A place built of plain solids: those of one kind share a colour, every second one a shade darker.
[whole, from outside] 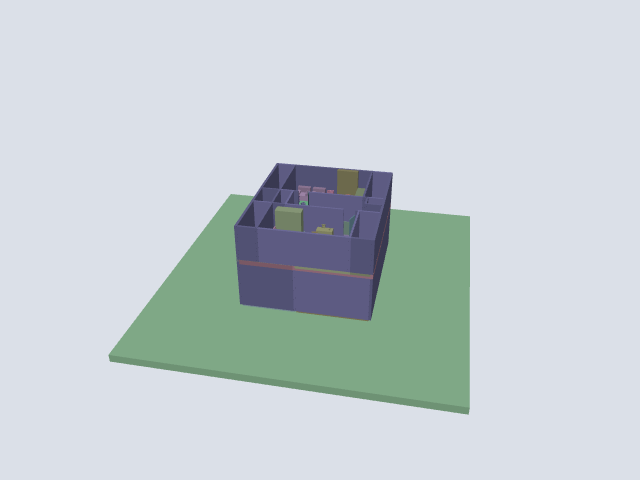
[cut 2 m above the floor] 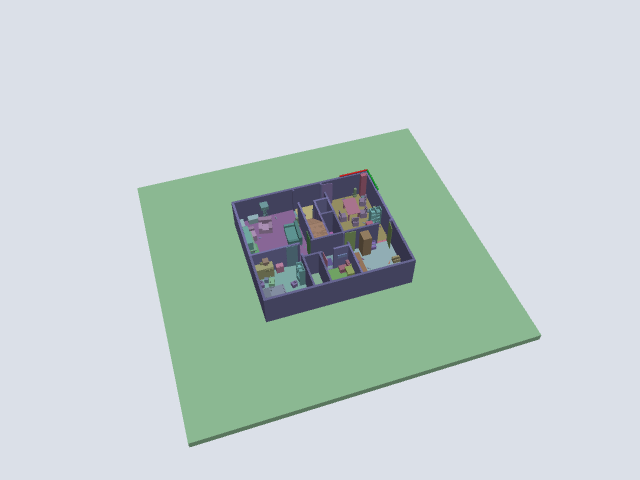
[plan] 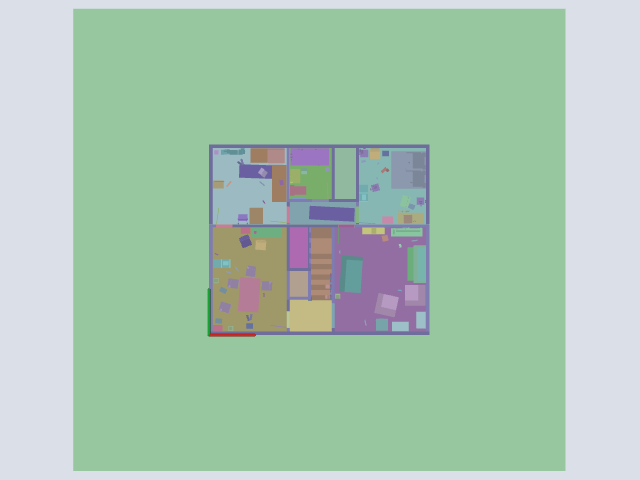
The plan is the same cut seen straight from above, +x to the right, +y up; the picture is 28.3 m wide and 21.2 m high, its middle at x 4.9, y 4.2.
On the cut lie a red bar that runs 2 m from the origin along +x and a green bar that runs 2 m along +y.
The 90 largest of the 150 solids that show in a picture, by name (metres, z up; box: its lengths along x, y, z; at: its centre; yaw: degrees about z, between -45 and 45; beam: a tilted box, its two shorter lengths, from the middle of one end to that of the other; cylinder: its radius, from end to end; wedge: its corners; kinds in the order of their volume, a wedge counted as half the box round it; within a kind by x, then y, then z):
{
 "under_1": {"box": [21.74, 20.42, 0.5], "at": [4.87, 4.21, -0.78]},
 "wall_1": {"box": [0.16, 1.22, 2.35], "at": [0.08, 0.77, 4.23]},
 "wall_2": {"box": [0.16, 4.6, 3.05], "at": [0.08, 2.46, 1.23]},
 "wall_3": {"box": [0.16, 5.48, 2.35], "at": [0.08, 4.25, 4.23]},
 "wall_4": {"box": [0.16, 3.37, 3.05], "at": [0.08, 6.58, 1.23]},
 "wall_5": {"box": [0.16, 1.14, 2.35], "at": [0.08, 7.69, 4.23]},
 "wall_6": {"box": [0.31, 0.13, 3.05], "at": [0.15, 4.83, 1.23]},
 "wall_7": {"box": [3.56, 0.13, 2.35], "at": [1.78, 1.45, 4.23]},
 "wall_8": {"box": [4.66, 0.13, 3.05], "at": [3.37, 4.83, 1.23]},
 "wall_9": {"box": [0.13, 1.22, 2.35], "at": [3.5, 0.77, 4.23]},
 "wall_10": {"box": [0.13, 1.14, 3.05], "at": [3.5, 2.26, 1.23]},
 "wall_11": {"box": [0.13, 1.8, 3.05], "at": [3.5, 3.86, 1.23]},
 "wall_12": {"box": [0.13, 3.69, 2.35], "at": [3.5, 4.25, 4.23]},
 "wall_13": {"box": [0.13, 0.77, 2.35], "at": [3.5, 6.61, 4.23]},
 "wall_14": {"box": [0.13, 2.25, 3.05], "at": [3.5, 7.13, 1.23]},
 "wall_15": {"box": [0.13, 1.14, 2.35], "at": [3.5, 7.69, 4.23]},
 "wall_16": {"box": [1.07, 0.13, 3.05], "at": [3.96, 1.62, 1.23]},
 "wall_17": {"box": [1.07, 0.13, 3.05], "at": [3.96, 2.89, 1.23]},
 "wall_18": {"box": [1.12, 0.13, 3.05], "at": [3.99, 5.95, 1.23]},
 "wall_19": {"box": [0.13, 1.14, 3.05], "at": [4.43, 2.26, 1.23]},
 "wall_20": {"box": [0.13, 1.8, 3.05], "at": [4.43, 3.86, 1.23]},
 "wall_21": {"box": [2.12, 0.13, 2.35], "at": [4.49, 6.16, 4.23]},
 "wall_22": {"box": [0.13, 0.96, 2.35], "at": [4.57, 0.64, 4.23]},
 "wall_23": {"box": [9.74, 0.16, 5.7], "at": [4.87, 0.08, 2.55]},
 "wall_24": {"box": [9.74, 0.13, 2.35], "at": [4.87, 7.05, 4.23]},
 "wall_25": {"box": [9.74, 0.16, 5.7], "at": [4.87, 8.34, 2.55]},
 "wall_26": {"box": [0.13, 0.96, 2.35], "at": [5.49, 0.64, 4.23]},
 "wall_27": {"box": [0.13, 3.35, 3.05], "at": [5.49, 3.08, 1.23]},
 "wall_28": {"box": [0.13, 3.55, 2.35], "at": [5.49, 3.29, 4.23]},
 "wall_29": {"box": [0.13, 0.77, 2.35], "at": [5.49, 6.61, 4.23]},
 "wall_30": {"box": [0.13, 2.25, 3.05], "at": [5.49, 7.13, 1.23]},
 "wall_31": {"box": [0.13, 1.14, 2.35], "at": [5.49, 7.69, 4.23]},
 "wall_32": {"box": [1.35, 0.13, 3.05], "at": [5.95, 5.95, 1.23]},
 "wall_33": {"box": [0.13, 2.25, 3.05], "at": [6.55, 7.13, 1.23]},
 "wall_34": {"box": [4.32, 0.13, 2.35], "at": [7.58, 1.45, 4.23]},
 "wall_35": {"box": [3.31, 0.13, 3.05], "at": [8.09, 4.83, 1.23]},
 "wall_36": {"box": [0.16, 1.22, 2.35], "at": [9.66, 0.77, 4.23]},
 "wall_37": {"box": [0.16, 4.6, 3.05], "at": [9.66, 2.46, 1.23]},
 "wall_38": {"box": [0.16, 5.48, 2.35], "at": [9.66, 4.25, 4.23]},
 "wall_39": {"box": [0.16, 3.37, 3.05], "at": [9.66, 6.58, 1.23]},
 "wall_40": {"box": [0.16, 1.14, 2.35], "at": [9.66, 7.69, 4.23]},
 "stair_1": {"box": [0.92, 3.23, 0.5], "at": [4.96, 3.15, -0.05]},
 "stair_2": {"box": [0.92, 3.0, 0.71], "at": [4.96, 3.26, 0.05]},
 "stair_3": {"box": [0.92, 2.77, 0.91], "at": [4.96, 3.38, 0.16]},
 "stair_4": {"box": [0.92, 2.54, 1.11], "at": [4.96, 3.49, 0.26]},
 "stair_5": {"box": [0.92, 2.31, 1.32], "at": [4.96, 3.6, 0.36]},
 "stair_6": {"box": [0.92, 2.08, 1.52], "at": [4.96, 3.72, 0.46]},
 "stair_7": {"box": [0.92, 1.86, 1.72], "at": [4.96, 3.83, 0.56]},
 "stair_8": {"box": [0.92, 1.63, 1.93], "at": [4.96, 3.95, 0.66]},
 "stair_9": {"box": [0.92, 1.4, 2.13], "at": [4.96, 4.06, 0.77]},
 "stair_10": {"box": [0.92, 1.17, 2.33], "at": [4.96, 4.18, 0.87]},
 "stair_11": {"box": [0.92, 0.71, 2.74], "at": [4.96, 4.4, 1.07]},
 "stair_12": {"box": [0.92, 0.48, 2.94], "at": [4.96, 4.52, 1.17]},
 "floor_living_1": {"box": [4.03, 4.6, 0.5], "at": [7.57, 2.46, -0.25]},
 "floor_dining_1": {"box": [3.27, 4.6, 0.5], "at": [1.79, 2.46, -0.25]},
 "floor_kitchen_1": {"box": [3.27, 3.37, 0.5], "at": [1.79, 6.58, -0.25]},
 "floor_bedroom_1": {"box": [2.96, 3.37, 0.5], "at": [8.1, 6.58, -0.25]},
 "fixture_wardrobe_bedroom_1": {"box": [0.63, 1.7, 2.2], "at": [3.11, 5.84, 4.1]},
 "fixture_wardrobe_bedroom_2": {"box": [1.33, 0.58, 2.2], "at": [6.51, 1.8, 4.1]},
 "floor_bath_1": {"box": [1.86, 2.25, 0.5], "at": [4.49, 7.13, -0.25]},
 "fixture_breast_living_1": {"box": [0.36, 1.48, 2.8], "at": [9.4, 3.13, 1.35]},
 "floor_back_hall_1": {"box": [2.93, 0.99, 0.5], "at": [5.03, 5.38, -0.25]},
 "floor_entry_1": {"box": [1.86, 1.4, 0.5], "at": [4.49, 0.86, -0.25]},
 "child_bed_1": {"box": [1.56, 0.86, 0.4], "at": [8.82, 6.89, 0.22]},
 "child_bed_2": {"box": [1.56, 0.86, 0.4], "at": [8.82, 7.69, 0.22]},
 "fixture_breast_bedroom_1": {"box": [0.3, 1.48, 2.4], "at": [9.43, 3.13, 4.2]},
 "chest_drawers_1": {"box": [0.5, 1.04, 0.95], "at": [3.17, 3.55, 3.53]},
 "chest_drawers_2": {"box": [1.15, 0.5, 0.99], "at": [8.91, 5.15, 0.5]},
 "floor_clo_1": {"box": [0.94, 2.25, 0.5], "at": [6.02, 7.13, -0.25]},
 "wall_band_1": {"box": [0.16, 4.6, 0.31], "at": [0.08, 2.46, 2.9]},
 "wall_band_2": {"box": [0.16, 3.37, 0.31], "at": [0.08, 6.58, 2.9]},
 "wall_band_3": {"box": [9.74, 0.16, 0.31], "at": [4.87, 0.08, 2.9]},
 "armchair_club_1": {"box": [0.92, 0.9, 0.35], "at": [7.84, 1.33, 0.24], "yaw": -12.4},
 "armchair_club_2": {"box": [0.9, 0.92, 0.35], "at": [9.1, 1.75, 0.24]},
 "armchair_club_3": {"box": [0.9, 0.92, 0.35], "at": [9.1, 6.3, 3.3]},
 "floor_china_1": {"box": [0.81, 1.8, 0.5], "at": [3.96, 3.86, -0.25]},
 "fridge_flat_1": {"box": [0.6, 0.73, 1.66], "at": [2.08, 5.27, 0.83]},
 "sofa_1": {"box": [0.23, 1.6, 0.39], "at": [5.92, 2.71, 0.65], "yaw": -3.8},
 "sofa_2": {"box": [0.93, 1.6, 0.34], "at": [6.28, 2.68, 0.28], "yaw": -3.8},
 "bathtub_1": {"box": [1.7, 0.76, 0.42], "at": [4.45, 7.87, 0.21]},
 "billy_1": {"box": [0.42, 0.28, 2.02], "at": [0.38, 0.31, 1.01]},
 "billy_2": {"box": [0.42, 0.28, 2.02], "at": [1.61, 4.61, 1.01]},
 "floor_coats_1": {"box": [0.81, 1.14, 0.5], "at": [3.96, 2.26, -0.25]},
 "range_flat_1": {"box": [0.76, 0.65, 0.94], "at": [2.96, 7.93, 0.47]},
 "sideboard_1": {"box": [1.35, 0.45, 0.71], "at": [2.54, 4.53, 0.51]},
 "toy_box_1": {"box": [0.74, 0.42, 0.44], "at": [8.45, 0.38, 0.22]},
 "toy_box_2": {"box": [0.42, 0.74, 0.44], "at": [9.36, 0.66, 0.22]},
 "stair_guard_1": {"box": [0.08, 3.51, 0.95], "at": [4.46, 3.0, 3.53]},
 "toy_shelf_1": {"box": [1.0, 0.3, 0.6], "at": [7.26, 4.6, 0.3]},
 "wall_foot_1": {"box": [0.16, 5.48, 0.17], "at": [0.08, 4.25, 2.98]}
}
